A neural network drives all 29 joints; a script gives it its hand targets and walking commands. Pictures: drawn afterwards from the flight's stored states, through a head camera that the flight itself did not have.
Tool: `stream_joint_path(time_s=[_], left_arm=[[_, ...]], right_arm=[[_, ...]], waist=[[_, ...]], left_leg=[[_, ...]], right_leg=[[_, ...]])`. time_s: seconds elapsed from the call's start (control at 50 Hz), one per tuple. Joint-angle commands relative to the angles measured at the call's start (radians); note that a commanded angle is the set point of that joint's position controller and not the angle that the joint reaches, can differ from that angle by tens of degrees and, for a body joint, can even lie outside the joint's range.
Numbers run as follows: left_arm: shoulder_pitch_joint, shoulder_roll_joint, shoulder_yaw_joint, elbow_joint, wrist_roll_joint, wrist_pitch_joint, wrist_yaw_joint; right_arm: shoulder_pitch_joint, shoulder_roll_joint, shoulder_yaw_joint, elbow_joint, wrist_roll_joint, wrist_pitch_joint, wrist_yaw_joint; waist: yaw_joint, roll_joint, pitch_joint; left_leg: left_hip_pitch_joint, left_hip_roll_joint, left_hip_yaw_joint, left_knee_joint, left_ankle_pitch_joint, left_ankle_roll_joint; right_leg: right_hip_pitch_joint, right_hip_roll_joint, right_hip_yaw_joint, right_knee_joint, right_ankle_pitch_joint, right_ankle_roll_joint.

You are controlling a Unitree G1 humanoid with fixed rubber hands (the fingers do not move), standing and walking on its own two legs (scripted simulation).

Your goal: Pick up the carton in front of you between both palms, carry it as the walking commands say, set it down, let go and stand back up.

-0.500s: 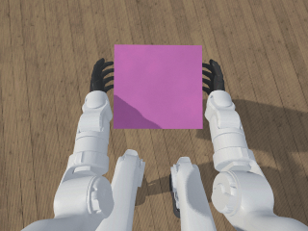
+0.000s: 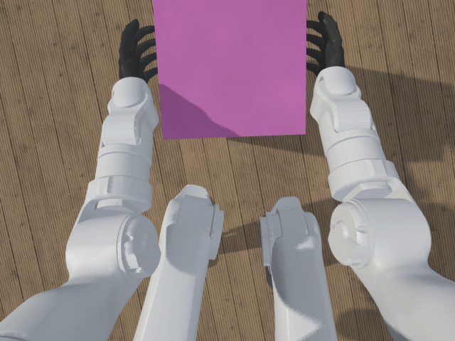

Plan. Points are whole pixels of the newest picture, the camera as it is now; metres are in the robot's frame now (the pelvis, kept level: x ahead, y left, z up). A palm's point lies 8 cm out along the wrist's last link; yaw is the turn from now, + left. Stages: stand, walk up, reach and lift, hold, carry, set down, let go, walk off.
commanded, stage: set down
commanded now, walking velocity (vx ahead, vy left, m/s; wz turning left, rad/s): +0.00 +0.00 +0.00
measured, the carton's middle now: (230, 80) +0.51 +0.05 -0.23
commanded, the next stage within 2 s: none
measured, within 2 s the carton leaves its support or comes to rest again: rests again in 0.54 s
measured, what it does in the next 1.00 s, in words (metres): lowers itself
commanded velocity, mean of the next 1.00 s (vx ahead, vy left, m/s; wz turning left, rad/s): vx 0.00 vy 0.00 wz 0.00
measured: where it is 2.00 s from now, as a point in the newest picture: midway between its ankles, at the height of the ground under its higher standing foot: (231, 254)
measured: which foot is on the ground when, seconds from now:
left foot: down 0.00-1.00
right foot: down 0.00-1.00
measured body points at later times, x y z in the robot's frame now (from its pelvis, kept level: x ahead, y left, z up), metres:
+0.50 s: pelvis +0.00 +0.00 -0.04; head +0.35 +0.00 +0.25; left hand +0.49 +0.20 -0.20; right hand +0.54 -0.10 -0.21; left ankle +0.12 +0.13 -0.39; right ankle +0.10 -0.11 -0.39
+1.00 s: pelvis +0.00 +0.00 -0.05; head +0.35 +0.00 +0.23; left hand +0.50 +0.20 -0.22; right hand +0.55 -0.10 -0.22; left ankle +0.12 +0.13 -0.39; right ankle +0.10 -0.11 -0.39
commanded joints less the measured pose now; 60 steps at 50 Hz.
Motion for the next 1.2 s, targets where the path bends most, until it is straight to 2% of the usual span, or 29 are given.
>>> stream_joint_path(time_s=[0.0, 0.12, 0.14, 0.18, 0.22, 0.4, 0.54, 0.76, 0.78, 0.98, 1.06, 1.18], left_arm=[[-0.657, -0.805, -0.490, -0.020, -0.113, -0.030, -0.260], [-0.732, -0.771, -0.523, -0.041, -0.171, -0.049, -0.258], [-0.764, -0.777, -0.537, -0.070, -0.191, -0.052, -0.260], [-0.771, -0.782, -0.552, -0.087, -0.212, -0.052, -0.265], [-0.747, -0.784, -0.551, -0.073, -0.216, -0.051, -0.269], [-0.686, -0.748, -0.444, 0.053, -0.144, -0.059, -0.292], [-0.712, -0.685, -0.405, 0.085, -0.122, -0.080, -0.291], [-0.657, -0.600, -0.304, 0.198, -0.069, -0.083, -0.296], [-0.654, -0.594, -0.297, 0.197, -0.066, -0.082, -0.301], [-0.588, -0.526, -0.234, 0.263, -0.026, -0.082, -0.306], [-0.561, -0.477, -0.206, 0.281, -0.012, -0.083, -0.304], [-0.537, -0.406, -0.169, 0.308, -0.004, -0.093, -0.291]], right_arm=[[-0.630, 0.880, 0.391, -0.092, 0.112, -0.056, 0.233], [-0.711, 0.852, 0.448, -0.107, 0.173, -0.077, 0.219], [-0.731, 0.856, 0.463, -0.126, 0.183, -0.077, 0.218], [-0.748, 0.883, 0.495, -0.151, 0.196, -0.076, 0.215], [-0.729, 0.906, 0.501, -0.151, 0.205, -0.079, 0.216], [-0.643, 0.864, 0.393, -0.010, 0.142, -0.092, 0.236], [-0.672, 0.795, 0.362, 0.034, 0.141, -0.108, 0.243], [-0.616, 0.673, 0.257, 0.142, 0.065, -0.106, 0.254], [-0.606, 0.666, 0.249, 0.141, 0.060, -0.104, 0.261], [-0.531, 0.603, 0.196, 0.203, 0.004, -0.094, 0.280], [-0.499, 0.552, 0.169, 0.219, -0.023, -0.089, 0.279], [-0.489, 0.473, 0.145, 0.221, -0.040, -0.092, 0.271]], waist=[[0.044, -0.030, -1.153], [0.056, -0.039, -1.208], [0.071, -0.047, -1.227], [0.069, -0.090, -1.229], [0.069, -0.085, -1.191], [0.060, -0.055, -0.940], [0.069, -0.056, -0.847], [0.038, -0.041, -0.665], [0.030, -0.042, -0.654], [0.018, -0.044, -0.564], [0.008, -0.046, -0.514], [0.014, -0.046, -0.509]], left_leg=[[0.695, -0.021, 0.160, -0.073, 0.282, 0.021], [0.708, -0.010, 0.170, 0.008, 0.341, 0.019], [0.677, -0.011, 0.172, 0.011, 0.341, 0.017], [0.675, -0.011, 0.165, 0.027, 0.375, 0.023], [0.672, -0.014, 0.164, 0.042, 0.410, 0.024], [0.549, -0.011, 0.154, 0.058, 0.333, 0.036], [0.497, -0.005, 0.148, 0.070, 0.304, 0.046], [0.408, 0.000, 0.126, 0.077, 0.236, 0.055], [0.413, -0.001, 0.121, 0.077, 0.228, 0.057], [0.358, 0.002, 0.109, 0.085, 0.222, 0.059], [0.325, 0.006, 0.103, 0.083, 0.179, 0.059], [0.315, 0.015, 0.109, 0.092, 0.156, 0.051]], right_leg=[[0.504, 0.013, -0.098, -0.149, 0.238, -0.026], [0.532, 0.007, -0.101, -0.069, 0.293, -0.027], [0.555, 0.006, -0.099, -0.060, 0.294, -0.030], [0.557, 0.009, -0.105, -0.042, 0.337, -0.024], [0.538, 0.012, -0.096, -0.031, 0.371, -0.024], [0.366, 0.013, -0.080, -0.027, 0.289, -0.038], [0.317, 0.008, -0.072, -0.016, 0.257, -0.046], [0.237, -0.005, -0.062, -0.010, 0.196, -0.058], [0.234, -0.003, -0.061, -0.012, 0.191, -0.061], [0.199, -0.013, -0.047, -0.003, 0.207, -0.068], [0.194, -0.018, -0.040, -0.008, 0.177, -0.073], [0.221, -0.030, -0.035, -0.007, 0.163, -0.066]])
